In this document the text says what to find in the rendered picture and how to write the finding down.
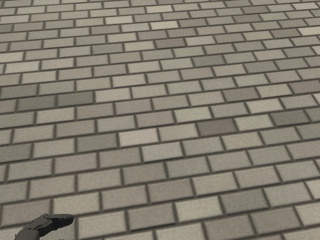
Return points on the robot left hand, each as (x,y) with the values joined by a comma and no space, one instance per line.
(44,224)

